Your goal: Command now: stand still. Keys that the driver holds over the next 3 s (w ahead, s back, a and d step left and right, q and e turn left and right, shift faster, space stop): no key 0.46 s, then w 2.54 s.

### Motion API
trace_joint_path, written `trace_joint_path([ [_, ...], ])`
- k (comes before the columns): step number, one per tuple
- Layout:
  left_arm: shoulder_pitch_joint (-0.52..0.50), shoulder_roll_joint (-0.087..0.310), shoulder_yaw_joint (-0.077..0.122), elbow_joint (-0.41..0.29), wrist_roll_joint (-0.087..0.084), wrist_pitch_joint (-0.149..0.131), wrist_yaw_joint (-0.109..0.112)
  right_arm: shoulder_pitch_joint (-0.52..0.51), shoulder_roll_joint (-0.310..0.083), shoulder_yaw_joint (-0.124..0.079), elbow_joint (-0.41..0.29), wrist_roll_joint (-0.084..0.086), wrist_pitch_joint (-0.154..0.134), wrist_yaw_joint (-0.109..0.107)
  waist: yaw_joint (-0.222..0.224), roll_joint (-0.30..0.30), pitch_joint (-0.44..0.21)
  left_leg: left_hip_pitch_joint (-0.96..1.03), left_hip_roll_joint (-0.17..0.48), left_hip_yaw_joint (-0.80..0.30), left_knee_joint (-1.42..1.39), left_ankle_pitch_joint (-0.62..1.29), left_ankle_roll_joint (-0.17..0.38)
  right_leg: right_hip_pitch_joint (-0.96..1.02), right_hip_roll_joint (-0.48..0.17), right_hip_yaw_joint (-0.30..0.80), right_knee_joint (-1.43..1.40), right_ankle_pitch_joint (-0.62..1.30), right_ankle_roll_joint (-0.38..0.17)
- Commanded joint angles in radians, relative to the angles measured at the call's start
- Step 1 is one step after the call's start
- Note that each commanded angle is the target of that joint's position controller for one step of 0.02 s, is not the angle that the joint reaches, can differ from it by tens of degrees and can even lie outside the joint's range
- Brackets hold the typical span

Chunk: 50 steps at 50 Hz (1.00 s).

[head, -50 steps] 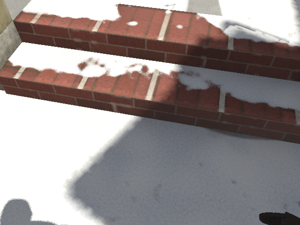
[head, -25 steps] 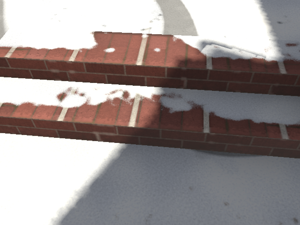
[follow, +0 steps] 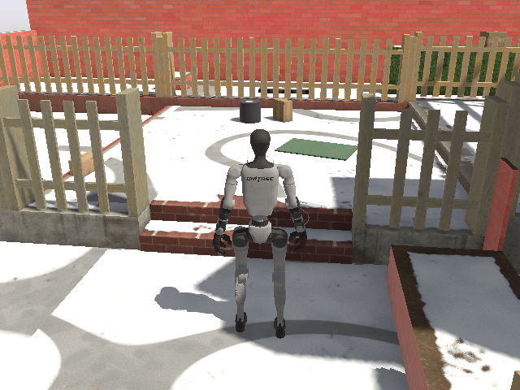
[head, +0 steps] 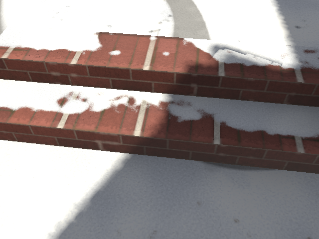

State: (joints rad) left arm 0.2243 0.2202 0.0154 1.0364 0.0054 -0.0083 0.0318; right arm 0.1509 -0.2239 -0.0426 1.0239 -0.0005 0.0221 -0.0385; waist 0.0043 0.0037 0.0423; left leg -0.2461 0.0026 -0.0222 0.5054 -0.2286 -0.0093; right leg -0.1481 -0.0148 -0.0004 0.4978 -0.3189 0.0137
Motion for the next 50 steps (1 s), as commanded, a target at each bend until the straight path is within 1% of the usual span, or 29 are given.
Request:
trace_joint_path([
  [1,0.041,0.1,0.016,-0.013,0.0,-0.006,0.005,0.002,-0.104,-0.017,-0.015,0.0,-0.008,-0.004,-0.001,-0.008,-0.02,0.087,0.024,-0.02,-0.062,0.181,0.031,-0.095,-0.018,0.012,-0.105,0.147,-0.013],
  [12,0.084,0.082,0.009,0.022,0.0,-0.007,0.009,0.016,-0.091,-0.009,0.041,0.001,-0.008,-0.005,-0.004,-0.003,-0.001,0.071,0.02,-0.015,-0.077,0.128,0.028,-0.107,-0.011,0.005,-0.118,0.098,-0.013],
  [23,0.131,0.062,0.004,0.042,-0.002,-0.008,0.011,0.044,-0.078,0.0,0.07,0.002,-0.009,-0.007,-0.006,-0.003,0.009,0.059,0.018,-0.014,-0.082,0.109,0.028,-0.116,-0.007,0.002,-0.122,0.085,-0.014],
  [24,0.154,0.053,0.002,0.054,-0.003,-0.007,0.012,0.062,-0.068,0.003,0.081,0.002,-0.008,-0.007,-0.005,-0.006,-0.013,0.068,0.005,-0.001,-0.082,0.004,0.029,-0.108,0.001,-0.007,-0.128,-0.011,-0.019],
  [25,0.161,0.065,0.007,0.055,-0.008,-0.004,0.015,0.07,-0.076,0.0,0.084,0.007,-0.007,-0.009,-0.005,-0.014,0.002,0.043,-0.015,0.017,-0.063,-0.155,0.035,-0.124,0.008,-0.006,-0.126,-0.15,-0.033],
  [26,0.153,0.086,0.014,0.045,-0.012,-0.002,0.018,0.075,-0.087,-0.005,0.083,0.012,-0.008,-0.01,-0.004,-0.031,0.032,-0.007,-0.031,0.031,-0.04,-0.318,0.045,-0.15,0.001,0.014,-0.127,-0.298,-0.056],
  [27,0.155,0.095,0.018,0.035,-0.016,-0.004,0.021,0.065,-0.088,-0.007,0.075,0.012,-0.015,-0.009,0.002,-0.037,0.074,-0.067,-0.03,0.027,-0.025,-0.408,0.056,-0.178,-0.021,0.048,-0.144,-0.409,-0.08],
  [28,0.171,0.105,0.022,0.031,-0.02,-0.011,0.02,0.049,-0.077,-0.005,0.063,0.012,-0.028,-0.005,0.011,-0.053,0.104,-0.113,-0.026,0.025,-0.001,-0.414,0.062,-0.185,-0.058,0.104,-0.167,-0.463,-0.106],
  [29,0.201,0.121,0.03,0.033,-0.026,-0.021,0.018,0.034,-0.058,-0.002,0.052,0.013,-0.045,0.002,0.024,-0.085,0.115,-0.157,-0.026,0.036,0.052,-0.358,0.059,-0.158,-0.11,0.181,-0.202,-0.488,-0.138],
  [30,0.233,0.147,0.041,0.039,-0.031,-0.031,0.014,0.018,-0.037,0.002,0.042,0.015,-0.063,0.011,0.035,-0.143,0.111,-0.2,-0.036,0.072,0.145,-0.261,0.05,-0.112,-0.186,0.286,-0.258,-0.516,-0.177],
  [31,0.225,0.173,0.052,0.036,-0.033,-0.038,0.011,0.015,-0.022,0.004,0.034,0.02,-0.077,0.021,0.03,-0.194,0.119,-0.218,-0.021,0.081,0.237,-0.181,0.055,-0.106,-0.266,0.389,-0.305,-0.518,-0.219],
  [32,0.206,0.167,0.053,0.024,-0.033,-0.042,0.008,0.016,-0.025,0.004,0.029,0.024,-0.088,0.029,0.018,-0.183,0.134,-0.213,0.004,0.063,0.265,-0.181,0.072,-0.136,-0.298,0.425,-0.324,-0.494,-0.235],
  [33,0.169,0.157,0.051,0.009,-0.034,-0.046,0.004,0.04,-0.02,0.004,0.031,0.03,-0.098,0.034,-0.01,-0.175,0.146,-0.171,0.01,0.067,0.213,-0.207,0.09,-0.166,-0.288,0.396,-0.312,-0.458,-0.223],
  [34,0.121,0.149,0.048,-0.009,-0.039,-0.047,-0.002,0.1,-0.013,0.004,0.049,0.036,-0.104,0.036,-0.05,-0.171,0.149,-0.053,0.001,0.079,0.087,-0.203,0.104,-0.224,-0.246,0.326,-0.27,-0.407,-0.19],
  [35,0.084,0.138,0.045,-0.026,-0.042,-0.047,-0.006,0.187,-0.029,-0.006,0.086,0.035,-0.107,0.035,-0.086,-0.136,0.135,0.096,-0.022,0.086,-0.017,-0.149,0.1,-0.284,-0.178,0.237,-0.194,-0.32,-0.152],
  [36,0.048,0.118,0.04,-0.048,-0.038,-0.054,-0.009,0.296,-0.078,-0.024,0.12,0.027,-0.109,0.033,-0.121,-0.033,0.096,0.238,0.04,-0.036,-0.082,-0.115,0.111,-0.361,-0.099,0.126,0.002,-0.135,-0.107],
  [37,0.035,0.053,0.025,-0.084,-0.031,-0.071,-0.008,0.446,-0.204,-0.059,0.146,0.032,-0.113,0.036,-0.157,0.252,0.025,0.401,0.236,-0.397,-0.241,-0.229,0.215,-0.534,0.035,-0.055,0.365,-0.069,-0.039],
  [38,0.013,0.053,0.024,-0.108,-0.041,-0.091,-0.007,0.495,-0.205,-0.049,0.146,0.014,-0.129,0.047,-0.158,0.283,-0.012,0.425,0.387,-0.717,-0.349,-0.266,0.313,-0.652,0.057,0.03,0.623,-0.224,-0.041],
  [39,0.011,0.077,0.031,-0.112,-0.059,-0.104,-0.015,0.396,-0.137,-0.026,0.118,0.006,-0.142,0.046,-0.098,0.144,0.046,0.391,0.395,-0.659,-0.33,-0.24,0.302,-0.726,-0.009,0.092,0.759,-0.176,-0.069],
  [40,0.02,0.071,0.03,-0.103,-0.061,-0.111,-0.026,0.326,-0.098,-0.013,0.089,0.007,-0.149,0.049,-0.069,0.093,0.058,0.365,0.346,-0.527,-0.326,-0.199,0.268,-0.741,-0.048,0.094,0.786,-0.08,-0.093],
  [41,0.014,0.08,0.036,-0.101,-0.051,-0.118,-0.029,0.284,-0.09,-0.006,0.072,0.008,-0.148,0.053,-0.05,0.056,0.068,0.344,0.308,-0.42,-0.338,-0.128,0.237,-0.746,-0.081,0.079,0.746,0.004,-0.104],
  [42,-0.008,0.104,0.049,-0.106,-0.039,-0.119,-0.032,0.269,-0.069,0.004,0.063,0.006,-0.143,0.055,-0.042,0.054,0.072,0.323,0.273,-0.325,-0.348,-0.005,0.207,-0.72,-0.105,0.067,0.686,0.065,-0.102],
  [43,-0.017,0.105,0.054,-0.108,-0.034,-0.115,-0.039,0.286,-0.046,0.013,0.065,0.003,-0.133,0.052,-0.039,0.068,0.063,0.305,0.238,-0.246,-0.356,0.088,0.187,-0.679,-0.113,0.046,0.642,0.098,-0.093],
  [44,-0.023,0.086,0.053,-0.11,-0.033,-0.108,-0.045,0.312,-0.045,0.016,0.068,0.0,-0.125,0.046,-0.039,0.078,0.055,0.297,0.219,-0.197,-0.361,0.162,0.183,-0.659,-0.111,0.024,0.603,0.119,-0.079],
  [45,-0.046,0.068,0.049,-0.12,-0.032,-0.101,-0.049,0.328,-0.056,0.017,0.068,-0.001,-0.119,0.038,-0.041,0.074,0.056,0.287,0.209,-0.161,-0.368,0.217,0.187,-0.656,-0.107,0.005,0.56,0.142,-0.062],
  [47,-0.148,0.04,0.036,-0.165,-0.028,-0.094,-0.05,0.321,-0.093,0.014,0.053,-0.004,-0.112,0.023,-0.049,0.058,0.083,0.227,0.196,-0.109,-0.392,0.252,0.193,-0.63,-0.095,-0.017,0.399,0.204,-0.035],
  [48,-0.206,0.028,0.028,-0.187,-0.028,-0.093,-0.052,0.319,-0.107,0.012,0.047,-0.005,-0.111,0.018,-0.059,0.061,0.092,0.19,0.186,-0.085,-0.405,0.252,0.19,-0.588,-0.08,-0.032,0.307,0.246,-0.028],
  [49,-0.25,0.026,0.023,-0.204,-0.029,-0.093,-0.055,0.328,-0.121,0.009,0.043,-0.003,-0.11,0.015,-0.069,0.07,0.097,0.162,0.18,-0.067,-0.417,0.245,0.189,-0.542,-0.063,-0.048,0.234,0.283,-0.024],
  [50,-0.282,0.034,0.021,-0.217,-0.032,-0.093,-0.058,0.345,-0.136,0.004,0.044,0.0,-0.111,0.013,-0.075,0.081,0.101,0.152,0.185,-0.059,-0.429,0.236,0.19,-0.504,-0.049,-0.062,0.185,0.306,-0.024],
])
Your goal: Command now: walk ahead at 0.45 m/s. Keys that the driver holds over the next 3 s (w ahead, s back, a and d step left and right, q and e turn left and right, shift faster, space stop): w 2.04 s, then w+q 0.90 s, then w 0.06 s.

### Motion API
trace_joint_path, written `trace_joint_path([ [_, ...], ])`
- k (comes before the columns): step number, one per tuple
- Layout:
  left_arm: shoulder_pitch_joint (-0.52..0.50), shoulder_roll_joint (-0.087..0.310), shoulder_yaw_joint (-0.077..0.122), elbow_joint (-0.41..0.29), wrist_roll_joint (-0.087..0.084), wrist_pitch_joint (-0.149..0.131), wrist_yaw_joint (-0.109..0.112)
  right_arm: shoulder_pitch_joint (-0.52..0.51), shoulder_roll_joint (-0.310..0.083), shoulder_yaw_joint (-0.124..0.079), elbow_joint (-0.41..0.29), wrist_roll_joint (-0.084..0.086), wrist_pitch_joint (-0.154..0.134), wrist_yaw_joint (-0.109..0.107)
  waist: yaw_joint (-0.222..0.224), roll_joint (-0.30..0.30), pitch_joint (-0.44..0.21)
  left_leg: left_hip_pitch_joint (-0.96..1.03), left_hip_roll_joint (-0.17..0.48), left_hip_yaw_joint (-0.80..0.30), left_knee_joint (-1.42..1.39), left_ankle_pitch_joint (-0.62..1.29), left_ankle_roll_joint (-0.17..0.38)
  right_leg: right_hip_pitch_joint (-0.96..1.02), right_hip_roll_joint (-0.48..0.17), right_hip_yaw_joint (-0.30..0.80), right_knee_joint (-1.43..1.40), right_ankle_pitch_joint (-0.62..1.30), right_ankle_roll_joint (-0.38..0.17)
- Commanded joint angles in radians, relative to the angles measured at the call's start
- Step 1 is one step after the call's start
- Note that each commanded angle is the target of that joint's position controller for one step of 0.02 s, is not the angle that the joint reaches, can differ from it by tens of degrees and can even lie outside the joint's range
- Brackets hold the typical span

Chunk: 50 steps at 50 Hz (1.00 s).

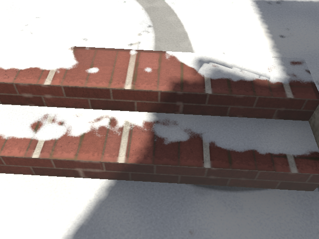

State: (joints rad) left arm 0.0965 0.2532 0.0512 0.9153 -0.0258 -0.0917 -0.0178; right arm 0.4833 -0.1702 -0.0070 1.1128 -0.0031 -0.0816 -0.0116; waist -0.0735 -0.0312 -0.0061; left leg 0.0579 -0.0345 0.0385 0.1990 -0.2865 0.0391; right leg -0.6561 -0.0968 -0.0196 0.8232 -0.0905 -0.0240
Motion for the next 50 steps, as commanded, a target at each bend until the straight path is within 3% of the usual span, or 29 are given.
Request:
trace_joint_path([
  [1,-0.181,0.011,-0.015,-0.108,-0.003,-0.009,-0.012,0.028,-0.198,-0.036,-0.041,0.009,-0.008,-0.015,0.001,0.12,0.158,-0.145,0.235,-0.118,-0.132,0.289,0.143,0.025,0.039,-0.043,-0.177,0.095,0.008],
  [5,-0.196,0.065,-0.003,-0.137,-0.005,-0.014,-0.027,0.021,-0.211,-0.052,-0.041,0.021,-0.002,-0.015,0.049,0.12,0.14,-0.001,0.286,-0.089,-0.05,0.486,0.111,0.085,0.057,-0.021,-0.285,0.074,-0.048],
  [6,-0.143,0.089,0.009,-0.127,-0.006,-0.016,-0.028,0.006,-0.225,-0.058,-0.046,0.016,0.003,-0.014,0.085,0.14,0.087,0.028,0.29,-0.076,0.027,0.672,0.099,0.17,0.083,-0.035,-0.279,0.05,-0.065],
  [8,0.149,0.164,0.052,-0.041,-0.013,-0.011,-0.018,-0.025,-0.218,-0.056,-0.065,0.001,0.019,-0.01,0.229,0.153,-0.097,-0.054,0.229,-0.022,0.379,0.884,0.053,0.548,0.127,-0.055,-0.265,0.014,-0.116],
  [9,0.324,0.239,0.071,-0.006,-0.001,-0.004,-0.006,-0.012,-0.171,-0.038,-0.093,-0.017,0.018,-0.006,0.27,0.018,-0.234,-0.306,0.164,0.006,0.719,0.545,0.027,0.861,-0.079,0.197,-0.254,-0.072,-0.178],
  [10,0.369,0.278,0.072,0.017,0.02,-0.006,-0.02,0.118,-0.002,0.005,-0.093,0.003,-0.006,0.01,0.174,-0.283,-0.397,-0.633,-0.034,-0.074,1.057,-0.232,-0.02,1.11,-0.299,0.74,-0.461,-0.382,-0.338],
  [11,0.313,0.183,0.047,0.012,0.016,-0.013,-0.021,0.012,-0.121,-0.021,-0.099,0.032,-0.037,0.017,0.2,-0.17,-0.297,-0.74,0.011,-0.186,1.18,-0.255,0.009,1.03,-0.262,0.792,-0.57,-0.444,-0.284],
  [12,0.203,0.148,0.034,-0.007,0.012,-0.022,-0.017,-0.095,-0.181,-0.038,-0.142,0.055,-0.055,0.018,0.17,-0.121,-0.142,-0.796,0.063,-0.156,1.182,-0.153,0.03,0.873,-0.24,0.623,-0.58,-0.34,-0.237],
  [13,0.109,0.125,0.024,-0.027,0.016,-0.03,-0.02,-0.141,-0.187,-0.039,-0.15,0.049,-0.06,0.008,0.131,-0.01,-0.081,-0.734,0.12,-0.137,1.136,-0.05,0.032,0.707,-0.211,0.488,-0.599,-0.162,-0.219],
  [14,0.064,0.101,0.018,-0.03,0.025,-0.036,-0.025,-0.157,-0.185,-0.049,-0.151,0.031,-0.053,-0.001,0.097,0.015,-0.043,-0.675,0.155,-0.126,1.083,0.0,0.027,0.579,-0.176,0.379,-0.617,-0.036,-0.208],
  [16,0.051,0.067,0.007,-0.012,0.034,-0.04,-0.03,-0.119,-0.147,-0.051,-0.149,0.024,-0.026,-0.005,0.045,-0.02,-0.033,-0.581,0.188,-0.13,1.014,0.028,0.026,0.475,-0.128,0.268,-0.666,0.022,-0.203],
  [19,0.102,0.11,0.013,0.017,0.028,-0.042,-0.012,-0.188,-0.141,-0.055,-0.179,0.014,-0.006,-0.01,0.039,-0.019,0.024,-0.646,0.206,-0.105,0.902,0.08,-0.001,0.425,-0.119,0.19,-0.722,0.073,-0.223],
  [22,0.16,0.137,0.019,0.033,0.026,-0.031,0.011,-0.325,-0.147,-0.058,-0.229,0.004,-0.008,-0.007,0.073,-0.002,0.054,-0.742,0.205,-0.091,0.712,0.236,-0.032,0.468,-0.11,0.152,-0.743,0.087,-0.218],
  [26,0.223,0.155,0.02,0.043,0.018,-0.024,0.025,-0.487,-0.126,-0.045,-0.271,0.011,-0.02,0.003,0.122,-0.005,0.069,-0.667,0.137,-0.032,0.442,0.397,-0.039,0.497,-0.067,0.067,-0.741,0.131,-0.177],
  [29,0.275,0.155,0.022,0.067,0.014,-0.013,0.026,-0.562,-0.134,-0.041,-0.298,0.018,-0.022,0.016,0.143,-0.017,0.075,-0.668,0.117,-0.033,0.357,0.385,-0.029,0.604,-0.1,0.067,-0.701,0.157,-0.168],
  [31,0.295,0.143,0.022,0.082,0.012,0.004,0.029,-0.527,-0.141,-0.039,-0.294,0.024,-0.016,0.025,0.121,-0.053,0.059,-0.656,0.114,-0.037,0.387,0.28,-0.003,0.679,-0.145,0.079,-0.645,0.198,-0.163],
  [33,0.255,0.161,0.026,0.068,0.009,0.012,0.033,-0.486,-0.179,-0.054,-0.293,0.017,-0.026,0.033,0.071,-0.054,0.019,-0.549,0.069,-0.01,0.35,0.198,0.035,0.707,-0.142,0.07,-0.525,0.453,-0.136],
  [35,0.206,0.159,0.02,0.044,0.011,0.02,0.036,-0.197,-0.248,-0.095,-0.205,0.01,-0.034,0.029,-0.067,-0.048,-0.137,-0.176,0.033,0.007,0.27,0.235,0.082,0.607,-0.057,0.014,-0.181,0.608,-0.085],
  [36,0.227,0.102,-0.003,0.015,0.041,0.013,0.032,-0.021,-0.346,-0.118,-0.166,-0.001,-0.028,0.018,-0.093,0.137,-0.264,0.134,0.266,-0.278,0.276,0.337,0.141,0.346,0.017,-0.03,0.178,0.204,-0.043],
  [37,0.371,-0.026,-0.037,0.032,0.028,-0.014,0.013,-0.009,-0.382,-0.12,-0.156,-0.011,-0.024,0.025,0.0,0.353,-0.36,0.383,0.458,-0.732,0.167,0.237,0.314,-0.023,0.178,0.063,0.457,-0.494,-0.005],
  [38,0.287,0.094,-0.011,0.042,-0.003,-0.036,0.005,-0.057,-0.28,-0.098,-0.167,-0.002,-0.024,0.026,-0.037,0.187,-0.272,0.295,0.408,-0.714,0.108,0.02,0.278,-0.13,0.109,0.161,0.56,-0.472,-0.028],
  [39,0.194,0.127,-0.002,0.01,-0.019,-0.045,-0.001,-0.151,-0.224,-0.081,-0.188,0.005,-0.022,0.025,-0.015,0.159,-0.141,0.148,0.374,-0.56,0.076,-0.015,0.237,-0.177,0.055,0.124,0.57,-0.365,-0.046],
  [40,0.144,0.126,0.001,0.0,-0.012,-0.041,0.007,-0.241,-0.18,-0.062,-0.211,0.002,-0.02,0.028,0.021,0.069,-0.07,-0.01,0.334,-0.455,0.028,0.026,0.212,-0.131,-0.001,0.095,0.529,-0.257,-0.042],
  [41,0.132,0.11,0.004,-0.003,0.003,-0.028,0.014,-0.265,-0.158,-0.053,-0.208,-0.007,-0.019,0.029,0.041,0.075,-0.029,-0.108,0.312,-0.406,-0.01,0.076,0.21,-0.1,-0.018,0.085,0.528,-0.204,-0.031],
  [42,0.17,0.079,0.001,0.008,0.003,-0.011,0.014,-0.245,-0.14,-0.045,-0.188,-0.017,-0.014,0.031,0.068,0.097,-0.021,-0.164,0.294,-0.367,-0.027,0.133,0.21,-0.076,-0.029,0.077,0.6,-0.188,-0.022],
  [45,0.211,0.017,-0.008,0.009,-0.001,0.021,0.011,-0.184,-0.133,-0.032,-0.143,-0.008,0.001,0.034,0.103,0.112,0.02,-0.251,0.258,-0.223,-0.014,0.303,0.217,-0.189,-0.029,0.046,0.762,-0.194,0.006],
  [46,0.176,0.014,-0.011,-0.008,0.008,0.026,0.012,-0.163,-0.134,-0.028,-0.135,-0.008,0.003,0.027,0.096,0.099,0.031,-0.26,0.249,-0.199,-0.016,0.296,0.214,-0.243,-0.038,0.041,0.768,-0.164,0.018],
  [47,0.176,-0.035,-0.022,0.007,0.003,0.038,0.016,-0.067,-0.119,-0.022,-0.093,-0.016,0.013,0.021,0.067,0.151,0.026,-0.225,0.268,-0.22,-0.005,0.261,0.241,-0.357,-0.012,-0.014,1.012,-0.232,0.04],
  [50,0.057,-0.1,-0.059,-0.08,-0.024,0.043,0.02,0.054,-0.093,0.004,-0.042,-0.017,0.043,0.01,0.041,0.134,0.108,-0.115,0.336,-0.295,0.031,0.084,0.236,-0.799,-0.009,0.036,1.439,-0.374,0.036],
])
Over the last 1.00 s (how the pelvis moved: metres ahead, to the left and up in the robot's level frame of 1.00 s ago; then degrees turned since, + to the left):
0.15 0.02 0.01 0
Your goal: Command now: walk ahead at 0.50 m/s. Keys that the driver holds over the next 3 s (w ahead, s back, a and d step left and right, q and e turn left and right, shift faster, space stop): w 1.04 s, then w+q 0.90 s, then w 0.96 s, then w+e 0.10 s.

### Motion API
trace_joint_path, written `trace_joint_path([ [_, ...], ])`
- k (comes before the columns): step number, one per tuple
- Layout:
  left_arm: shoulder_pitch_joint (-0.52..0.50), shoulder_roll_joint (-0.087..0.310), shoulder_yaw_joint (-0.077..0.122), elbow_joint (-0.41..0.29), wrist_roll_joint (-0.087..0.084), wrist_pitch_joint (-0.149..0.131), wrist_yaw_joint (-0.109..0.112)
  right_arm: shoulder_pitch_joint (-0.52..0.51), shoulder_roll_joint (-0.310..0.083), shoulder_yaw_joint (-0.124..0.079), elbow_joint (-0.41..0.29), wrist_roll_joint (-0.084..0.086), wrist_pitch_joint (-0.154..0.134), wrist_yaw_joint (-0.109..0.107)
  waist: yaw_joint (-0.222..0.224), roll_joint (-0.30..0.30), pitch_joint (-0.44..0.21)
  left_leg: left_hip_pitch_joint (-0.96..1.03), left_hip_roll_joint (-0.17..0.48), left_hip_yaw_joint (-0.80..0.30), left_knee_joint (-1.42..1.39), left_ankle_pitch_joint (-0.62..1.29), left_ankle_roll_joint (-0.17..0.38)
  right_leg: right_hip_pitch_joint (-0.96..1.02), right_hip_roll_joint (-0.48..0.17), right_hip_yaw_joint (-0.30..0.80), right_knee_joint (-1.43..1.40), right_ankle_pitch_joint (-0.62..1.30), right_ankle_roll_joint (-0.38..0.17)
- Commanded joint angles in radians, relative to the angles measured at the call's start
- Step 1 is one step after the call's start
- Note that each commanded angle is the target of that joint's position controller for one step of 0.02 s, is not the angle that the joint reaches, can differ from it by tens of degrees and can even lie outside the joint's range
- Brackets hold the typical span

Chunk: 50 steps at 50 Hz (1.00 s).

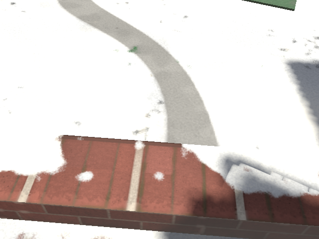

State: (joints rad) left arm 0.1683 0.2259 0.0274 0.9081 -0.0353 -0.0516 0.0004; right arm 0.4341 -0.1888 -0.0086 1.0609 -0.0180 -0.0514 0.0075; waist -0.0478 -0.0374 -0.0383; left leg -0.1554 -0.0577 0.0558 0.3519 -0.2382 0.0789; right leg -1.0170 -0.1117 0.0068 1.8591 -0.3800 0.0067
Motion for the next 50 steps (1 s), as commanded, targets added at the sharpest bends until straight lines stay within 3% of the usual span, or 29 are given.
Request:
trace_joint_path([
  [1,-0.086,-0.1,-0.055,-0.114,-0.012,-0.011,0.001,0.147,-0.07,0.011,0.026,-0.005,0.02,-0.013,-0.003,0.103,0.169,0.155,0.374,-0.321,-0.104,0.037,0.178,-0.571,0.017,0.04,0.462,-0.103,-0.007],
  [3,-0.188,-0.118,-0.09,-0.205,-0.001,-0.039,-0.006,0.162,-0.059,0.024,0.027,-0.016,0.025,-0.022,-0.007,0.049,0.19,0.156,0.357,-0.273,-0.092,0.063,0.126,-0.658,0.027,0.063,0.397,-0.069,-0.025],
  [5,-0.281,-0.099,-0.117,-0.311,0.023,-0.057,-0.019,0.084,-0.071,0.034,-0.005,0.008,0.03,-0.04,0.027,0.032,0.172,-0.093,0.256,-0.15,-0.175,0.027,0.081,-0.423,-0.001,-0.054,0.0,0.091,-0.005],
  [7,-0.357,-0.091,-0.13,-0.377,0.055,-0.053,-0.014,0.132,-0.117,0.016,0.001,0.036,0.016,-0.063,0.018,0.056,0.085,-0.258,0.284,-0.145,-0.406,0.183,0.134,0.02,-0.017,-0.164,-0.281,0.187,-0.009],
  [9,-0.203,-0.077,-0.118,-0.336,0.028,-0.055,-0.012,0.075,-0.169,0.009,-0.003,0.056,0.013,-0.061,0.118,0.191,-0.073,-0.092,0.26,-0.031,-0.31,0.965,0.13,0.371,0.071,-0.229,-0.477,0.176,-0.066],
  [10,-0.149,-0.004,-0.086,-0.331,0.013,-0.062,-0.014,0.125,-0.204,0.003,0.001,0.049,0.011,-0.055,0.151,0.252,-0.136,0.07,0.265,-0.02,-0.168,1.495,0.112,0.46,0.153,-0.271,-0.56,0.067,-0.089],
  [12,0.067,0.113,-0.033,-0.273,0.028,-0.049,-0.031,0.064,-0.235,-0.007,0.013,0.02,0.027,-0.049,0.286,0.376,-0.23,0.341,0.301,-0.047,0.165,1.823,0.06,0.568,0.165,-0.123,-0.897,0.044,-0.16],
  [13,0.243,0.223,0.006,-0.202,0.065,-0.035,-0.043,0.06,-0.203,-0.005,-0.024,-0.01,0.012,-0.053,0.305,0.169,-0.317,0.152,0.263,-0.104,0.456,1.479,0.051,0.846,0.024,0.202,-0.972,0.243,-0.232],
  [14,0.373,0.297,0.034,-0.088,0.086,-0.01,-0.038,0.133,-0.008,0.02,-0.039,-0.008,-0.018,-0.015,0.218,-0.395,-0.431,-0.253,-0.054,-0.157,0.881,0.114,-0.004,1.151,-0.224,0.798,-1.425,0.321,-0.394],
  [15,0.367,0.188,0.015,-0.08,0.104,0.0,-0.01,0.127,-0.036,-0.001,-0.01,-0.006,-0.055,0.036,0.225,-0.173,-0.445,-0.37,-0.098,-0.389,1.272,-0.031,-0.007,1.117,-0.28,1.057,-1.547,0.128,-0.378],
  [16,0.285,0.106,-0.008,-0.049,0.067,-0.001,-0.01,-0.055,-0.01,-0.008,-0.094,0.029,-0.055,0.061,0.189,-0.091,-0.205,-0.558,-0.07,-0.332,1.442,-0.045,0.005,0.961,-0.258,0.905,-1.532,-0.005,-0.316],
  [17,0.248,-0.005,-0.037,0.012,0.048,-0.008,-0.031,-0.216,0.014,0.01,-0.188,0.034,-0.051,0.064,0.15,0.022,-0.013,-0.691,-0.014,-0.243,1.515,-0.035,0.036,0.795,-0.212,0.688,-1.5,-0.06,-0.262],
  [18,0.213,-0.059,-0.045,0.06,0.063,-0.013,-0.043,-0.267,0.018,0.014,-0.235,0.036,-0.043,0.053,0.1,0.086,0.051,-0.726,0.026,-0.236,1.551,0.035,0.071,0.675,-0.176,0.506,-1.479,-0.088,-0.215],
  [20,0.193,-0.139,-0.061,0.126,0.084,-0.015,-0.056,-0.185,0.058,0.037,-0.25,0.046,-0.022,0.042,0.019,0.026,0.072,-0.77,0.019,-0.259,1.715,0.083,0.118,0.613,-0.098,0.302,-1.508,0.025,-0.157],
  [22,0.175,-0.12,-0.063,0.143,0.073,-0.016,-0.064,-0.125,0.102,0.067,-0.264,0.047,-0.008,0.034,-0.038,0.02,0.095,-0.922,0.021,-0.262,1.757,0.112,0.126,0.595,-0.087,0.187,-1.525,0.065,-0.146],
  [24,0.133,-0.095,-0.066,0.126,0.08,-0.015,-0.059,-0.131,0.081,0.074,-0.271,0.043,0.009,0.027,-0.065,0.041,0.102,-0.971,0.043,-0.23,1.611,0.173,0.077,0.516,-0.054,0.048,-1.543,0.046,-0.125],
  [26,0.208,-0.078,-0.077,0.147,0.104,-0.023,-0.055,-0.205,0.068,0.073,-0.274,0.022,0.019,0.011,-0.017,0.002,0.074,-0.992,0.024,-0.121,1.69,0.258,0.013,0.494,-0.06,0.031,-1.568,0.12,-0.173],
  [30,0.406,-0.022,-0.071,0.201,0.079,-0.017,-0.02,-0.421,0.124,0.108,-0.374,0.039,0.004,-0.004,0.08,-0.08,0.099,-1.359,0.069,-0.115,1.753,0.159,-0.012,0.807,-0.112,0.124,-1.572,0.174,-0.17],
  [33,0.511,-0.027,-0.074,0.206,0.053,0.01,0.029,-0.605,0.109,0.131,-0.479,0.042,-0.027,0.025,0.138,-0.053,0.077,-1.42,0.145,-0.024,1.459,0.185,-0.047,0.947,-0.127,0.162,-1.621,0.162,-0.154],
  [36,0.54,0.002,-0.053,0.21,0.026,0.016,0.058,-0.726,0.093,0.145,-0.524,0.041,-0.02,0.051,0.164,-0.033,0.068,-1.046,0.197,0.139,1.057,0.058,-0.034,0.925,-0.175,0.102,-1.89,0.357,-0.196],
  [38,0.518,0.035,-0.057,0.215,0.027,-0.003,0.033,-0.644,0.058,0.119,-0.514,0.042,-0.031,0.06,0.065,-0.133,-0.007,-0.627,0.07,0.247,0.889,-0.085,0.032,0.917,-0.144,-0.024,-1.793,1.12,-0.19],
  [39,0.545,0.073,-0.054,0.222,0.05,-0.003,0.025,-0.554,0.031,0.098,-0.494,0.046,-0.035,0.062,0.009,-0.205,-0.083,-0.518,0.009,0.247,0.859,-0.143,0.064,1.034,-0.149,-0.047,-1.67,1.554,-0.187],
  [41,0.431,0.159,-0.029,0.197,0.058,0.0,0.023,-0.274,-0.084,0.039,-0.414,0.045,-0.032,0.062,-0.164,-0.324,-0.195,-0.317,0.019,0.061,0.665,-0.135,0.129,1.163,-0.165,-0.05,-1.373,1.854,-0.169],
  [42,0.453,0.089,-0.032,0.165,0.056,-0.016,0.011,-0.125,-0.128,0.014,-0.338,0.015,-0.026,0.065,-0.156,-0.137,-0.33,0.028,0.16,-0.283,0.59,-0.214,0.222,0.846,-0.085,-0.03,-1.115,1.736,-0.158],
  [43,0.416,0.032,-0.034,0.153,0.047,-0.045,-0.011,0.041,-0.24,-0.034,-0.272,-0.01,0.004,0.042,-0.187,0.157,-0.418,0.239,0.315,-0.782,0.129,-0.458,0.323,0.611,0.094,0.06,-0.781,0.857,-0.125],
  [44,0.358,-0.01,-0.027,0.138,0.056,-0.067,-0.042,0.048,-0.226,-0.032,-0.225,-0.016,0.02,0.016,-0.154,0.247,-0.409,0.214,0.428,-1.066,-0.121,-0.538,0.316,0.457,0.21,0.187,-0.287,0.236,-0.105],
  [46,0.116,-0.075,-0.033,-0.041,0.022,-0.072,-0.069,-0.14,0.019,0.04,-0.176,-0.012,-0.004,0.037,-0.015,0.126,-0.054,-0.184,0.399,-0.726,-0.04,-0.391,0.167,0.206,0.16,0.222,0.086,0.219,-0.178],
  [48,0.141,-0.074,-0.036,-0.081,0.013,-0.04,-0.047,-0.202,0.114,0.054,-0.109,-0.021,-0.036,0.062,0.099,0.01,0.041,-0.326,0.293,-0.351,0.02,-0.135,0.06,0.183,0.117,0.226,0.065,0.262,-0.236],
  [50,0.213,-0.106,-0.062,-0.071,0.003,-0.018,-0.035,-0.203,0.098,0.041,-0.08,-0.012,-0.049,0.075,0.161,0.042,0.058,-0.324,0.219,-0.132,0.033,0.003,0.014,0.143,0.111,0.236,-0.038,0.307,-0.247],
])
Over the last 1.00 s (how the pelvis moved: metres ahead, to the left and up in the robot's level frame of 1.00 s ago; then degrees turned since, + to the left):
0.57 0.00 0.00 0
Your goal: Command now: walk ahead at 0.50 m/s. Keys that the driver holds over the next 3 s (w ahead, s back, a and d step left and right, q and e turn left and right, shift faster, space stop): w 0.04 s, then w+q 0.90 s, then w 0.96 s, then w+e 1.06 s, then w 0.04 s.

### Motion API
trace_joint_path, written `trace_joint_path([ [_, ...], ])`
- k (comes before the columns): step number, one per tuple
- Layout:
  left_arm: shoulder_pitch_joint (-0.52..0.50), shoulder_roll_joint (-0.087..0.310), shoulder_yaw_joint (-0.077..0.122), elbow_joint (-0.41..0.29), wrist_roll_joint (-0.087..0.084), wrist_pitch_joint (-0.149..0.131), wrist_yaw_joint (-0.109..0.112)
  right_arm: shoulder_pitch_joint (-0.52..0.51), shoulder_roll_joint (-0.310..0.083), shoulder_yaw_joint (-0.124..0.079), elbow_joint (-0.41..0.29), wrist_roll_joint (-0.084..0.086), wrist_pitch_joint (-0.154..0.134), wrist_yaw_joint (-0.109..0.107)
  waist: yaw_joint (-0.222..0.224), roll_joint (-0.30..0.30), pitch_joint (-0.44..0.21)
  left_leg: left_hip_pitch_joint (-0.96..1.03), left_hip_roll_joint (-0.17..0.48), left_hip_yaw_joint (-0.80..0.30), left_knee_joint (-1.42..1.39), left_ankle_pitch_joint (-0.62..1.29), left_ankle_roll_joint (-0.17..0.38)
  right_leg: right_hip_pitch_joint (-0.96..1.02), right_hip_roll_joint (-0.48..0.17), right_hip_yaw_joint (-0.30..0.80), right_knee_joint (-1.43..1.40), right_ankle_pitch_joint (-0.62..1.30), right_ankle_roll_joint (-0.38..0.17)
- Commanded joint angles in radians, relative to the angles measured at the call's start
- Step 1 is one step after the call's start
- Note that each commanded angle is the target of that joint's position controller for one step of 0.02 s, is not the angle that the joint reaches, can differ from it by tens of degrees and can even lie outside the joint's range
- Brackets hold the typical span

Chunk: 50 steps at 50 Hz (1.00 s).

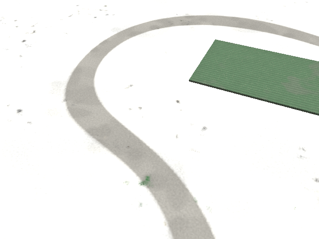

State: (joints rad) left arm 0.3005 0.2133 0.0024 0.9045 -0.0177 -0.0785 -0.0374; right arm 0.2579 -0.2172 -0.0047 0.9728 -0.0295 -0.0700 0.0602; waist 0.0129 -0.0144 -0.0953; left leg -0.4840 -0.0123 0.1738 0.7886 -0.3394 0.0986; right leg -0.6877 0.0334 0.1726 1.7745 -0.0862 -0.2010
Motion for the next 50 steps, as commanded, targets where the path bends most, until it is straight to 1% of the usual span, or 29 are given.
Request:
trace_joint_path([
  [1,0.086,-0.079,-0.04,-0.063,-0.017,0.021,0.017,-0.034,0.094,0.03,-0.005,0.0,-0.038,0.016,0.109,0.021,0.122,-0.002,0.159,-0.18,-0.444,0.127,0.009,-0.186,-0.043,0.044,-0.095,0.011,-0.006],
  [2,0.042,-0.049,-0.038,-0.082,-0.006,0.029,0.028,-0.034,0.078,0.031,-0.003,0.0,-0.044,0.012,0.107,0.025,0.137,-0.044,0.14,-0.147,-0.495,0.144,0.017,-0.169,-0.043,0.006,-0.205,0.04,0.024],
  [3,-0.009,-0.007,-0.028,-0.099,0.016,0.025,0.027,-0.022,0.06,0.037,-0.005,0.002,-0.054,0.005,0.097,0.052,0.127,-0.068,0.125,-0.135,-0.549,0.218,0.032,-0.13,-0.052,-0.047,-0.285,0.103,0.051],
  [4,-0.055,0.009,-0.027,-0.122,0.033,0.02,0.024,0.0,0.028,0.034,0.008,0.013,-0.061,-0.008,0.091,0.093,0.12,-0.062,0.113,-0.136,-0.584,0.26,0.052,-0.116,-0.068,-0.096,-0.369,0.138,0.079],
  [5,-0.09,0.024,-0.023,-0.134,0.037,0.014,0.02,0.03,-0.004,0.029,0.013,0.016,-0.061,-0.021,0.078,0.116,0.111,-0.022,0.114,-0.153,-0.608,0.285,0.071,-0.109,-0.099,-0.15,-0.456,0.164,0.108],
  [7,-0.181,0.042,-0.015,-0.138,0.029,0.003,0.021,0.125,-0.047,0.014,0.025,0.02,-0.064,-0.046,0.014,0.083,0.093,0.13,0.15,-0.228,-0.638,0.314,0.093,-0.129,-0.135,-0.171,-0.621,0.214,0.15],
  [11,-0.385,0.032,-0.005,-0.174,0.003,-0.016,0.016,0.252,-0.075,-0.01,0.021,0.032,-0.048,-0.068,-0.083,0.057,0.117,0.452,0.239,-0.355,-0.665,0.279,0.108,-0.216,-0.135,-0.15,-0.96,0.187,0.2],
  [15,-0.482,0.04,0.006,-0.197,-0.015,-0.036,0.004,0.277,-0.087,-0.028,0.007,0.045,-0.02,-0.073,-0.1,0.107,0.166,0.526,0.249,-0.365,-0.62,0.244,0.119,-0.112,-0.086,-0.166,-1.198,0.085,0.213],
  [18,-0.448,0.078,0.021,-0.189,-0.017,-0.05,-0.001,0.261,-0.116,-0.051,-0.008,0.052,-0.003,-0.081,-0.064,0.148,0.171,0.501,0.253,-0.38,-0.544,0.329,0.095,0.081,-0.061,-0.158,-1.337,0.048,0.207],
  [19,-0.391,0.108,0.035,-0.175,-0.013,-0.054,0.004,0.246,-0.132,-0.06,-0.016,0.049,0.001,-0.08,-0.033,0.159,0.137,0.497,0.241,-0.377,-0.477,0.461,0.083,0.182,-0.041,-0.17,-1.365,0.015,0.193],
  [20,-0.262,0.152,0.057,-0.139,-0.007,-0.059,0.013,0.232,-0.122,-0.062,-0.033,0.045,0.002,-0.079,0.019,0.147,0.041,0.463,0.199,-0.351,-0.35,0.582,0.059,0.376,-0.035,-0.177,-1.359,0.006,0.168],
  [21,-0.063,0.205,0.077,-0.103,0.007,-0.063,0.022,0.175,-0.096,-0.055,-0.078,0.034,-0.001,-0.074,0.107,0.123,-0.109,0.305,0.152,-0.319,-0.125,0.529,0.029,0.676,-0.134,-0.093,-1.284,0.025,0.112],
  [22,0.087,0.303,0.103,-0.095,0.034,-0.052,0.037,0.205,-0.002,-0.035,-0.127,0.028,-0.017,-0.069,0.118,-0.098,-0.285,-0.061,0.006,-0.229,0.233,0.185,-0.044,1.091,-0.38,0.225,-1.272,0.003,0.005],
  [23,0.082,0.267,0.092,-0.104,0.036,-0.042,0.041,0.255,0.028,-0.02,-0.143,0.048,-0.037,-0.067,0.093,-0.345,-0.384,-0.275,-0.035,-0.283,0.48,-0.213,-0.063,1.179,-0.495,0.577,-1.425,-0.115,-0.087],
  [24,0.007,0.17,0.07,-0.122,0.036,-0.036,0.048,0.216,-0.073,-0.05,-0.142,0.07,-0.038,-0.069,0.078,-0.218,-0.248,-0.348,0.036,-0.33,0.609,-0.151,-0.061,1.045,-0.456,0.468,-1.446,-0.172,-0.046],
  [25,-0.042,0.13,0.061,-0.132,0.023,-0.034,0.051,0.148,-0.105,-0.061,-0.158,0.07,-0.032,-0.071,0.062,-0.119,-0.13,-0.349,0.082,-0.297,0.622,-0.057,-0.061,0.881,-0.428,0.289,-1.451,-0.128,-0.005],
  [26,-0.095,0.111,0.056,-0.127,0.022,-0.037,0.044,0.11,-0.098,-0.067,-0.171,0.063,-0.023,-0.075,0.029,-0.045,-0.053,-0.292,0.114,-0.286,0.583,0.019,-0.063,0.718,-0.384,0.182,-1.495,-0.055,0.017],
  [28,-0.128,0.089,0.055,-0.104,0.031,-0.044,0.038,0.114,-0.068,-0.076,-0.183,0.06,0.002,-0.076,-0.019,-0.084,0.04,-0.216,0.155,-0.275,0.516,0.083,-0.062,0.559,-0.313,0.008,-1.564,0.009,0.04],
  [30,-0.118,0.09,0.062,-0.081,0.028,-0.049,0.038,0.1,-0.044,-0.077,-0.204,0.063,0.024,-0.073,-0.033,-0.09,0.084,-0.228,0.166,-0.267,0.495,0.103,-0.063,0.508,-0.29,-0.088,-1.596,0.094,0.035],
  [36,-0.089,0.174,0.088,-0.068,0.037,-0.045,0.054,-0.086,-0.052,-0.073,-0.299,0.05,0.028,-0.042,-0.009,-0.023,0.135,-0.258,0.16,-0.238,0.156,0.333,-0.071,0.517,-0.284,-0.259,-1.622,0.199,0.037],
  [40,-0.017,0.213,0.104,-0.052,0.017,-0.026,0.062,-0.238,-0.05,-0.066,-0.367,0.053,0.025,-0.015,0.052,-0.007,0.162,-0.265,0.134,-0.167,-0.031,0.346,-0.046,0.657,-0.319,-0.31,-1.603,0.237,0.05],
  [42,0.001,0.226,0.11,-0.045,0.006,-0.01,0.06,-0.272,-0.059,-0.069,-0.398,0.053,0.028,-0.007,0.054,-0.021,0.161,-0.249,0.112,-0.134,-0.084,0.285,-0.026,0.733,-0.336,-0.339,-1.555,0.341,0.067],
  [44,-0.008,0.253,0.12,-0.051,-0.002,0.001,0.062,-0.245,-0.092,-0.086,-0.414,0.049,0.035,-0.003,0.02,-0.065,0.12,-0.139,0.047,-0.073,-0.109,0.185,0.009,0.769,-0.333,-0.376,-1.442,0.632,0.086],
  [45,-0.013,0.271,0.126,-0.052,-0.006,0.008,0.066,-0.189,-0.115,-0.1,-0.409,0.048,0.039,-0.004,-0.018,-0.09,0.082,-0.048,0.004,-0.044,-0.119,0.13,0.031,0.775,-0.329,-0.388,-1.339,0.783,0.096],
  [46,-0.034,0.28,0.129,-0.059,-0.014,0.015,0.068,-0.053,-0.155,-0.124,-0.378,0.049,0.041,-0.008,-0.098,-0.084,0.018,0.135,-0.041,-0.03,-0.196,0.168,0.063,0.736,-0.304,-0.412,-1.159,0.831,0.116],
  [47,-0.027,0.252,0.119,-0.068,-0.006,0.013,0.069,0.119,-0.23,-0.161,-0.331,0.048,0.045,-0.026,-0.173,-0.045,-0.068,0.435,-0.033,-0.11,-0.239,0.227,0.106,0.549,-0.261,-0.42,-0.9,0.645,0.158],
  [48,0.048,0.105,0.073,-0.114,0.046,-0.006,0.055,0.15,-0.341,-0.178,-0.319,0.052,0.041,-0.043,-0.088,0.219,-0.133,0.796,0.244,-0.575,-0.249,0.258,0.237,0.094,-0.119,-0.39,-0.533,-0.279,0.207],
  [49,0.025,0.118,0.06,-0.14,0.017,-0.052,0.037,0.19,-0.312,-0.158,-0.345,0.042,0.023,-0.039,-0.106,0.222,-0.324,0.919,0.386,-1.009,-0.446,0.098,0.364,-0.084,-0.016,-0.144,-0.336,-0.519,0.21],
  [50,-0.078,0.175,0.08,-0.15,-0.028,-0.072,0.026,0.19,-0.231,-0.136,-0.322,0.029,0.016,-0.034,-0.142,0.121,-0.229,0.863,0.347,-0.87,-0.478,0.14,0.291,-0.175,-0.072,-0.092,-0.319,-0.417,0.191],
])
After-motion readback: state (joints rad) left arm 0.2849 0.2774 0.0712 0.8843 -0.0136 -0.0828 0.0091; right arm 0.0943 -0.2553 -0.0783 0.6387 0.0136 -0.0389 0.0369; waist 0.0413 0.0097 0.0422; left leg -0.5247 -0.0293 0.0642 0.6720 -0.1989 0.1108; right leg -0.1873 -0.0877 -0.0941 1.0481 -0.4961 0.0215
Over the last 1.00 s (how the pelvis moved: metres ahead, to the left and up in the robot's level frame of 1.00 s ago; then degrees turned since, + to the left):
0.57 -0.01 0.26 -1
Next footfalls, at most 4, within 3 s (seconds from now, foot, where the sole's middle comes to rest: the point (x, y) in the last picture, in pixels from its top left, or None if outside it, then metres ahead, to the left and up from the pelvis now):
0.42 right None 0.41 -0.13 -0.74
0.94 left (119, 234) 0.60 0.21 -0.74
1.48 right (132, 161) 0.98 0.19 -0.74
2.02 left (65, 145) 1.09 0.55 -0.74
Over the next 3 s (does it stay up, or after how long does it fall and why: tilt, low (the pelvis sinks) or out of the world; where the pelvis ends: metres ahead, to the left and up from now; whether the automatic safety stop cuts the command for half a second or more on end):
stays up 1.51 0.52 0.03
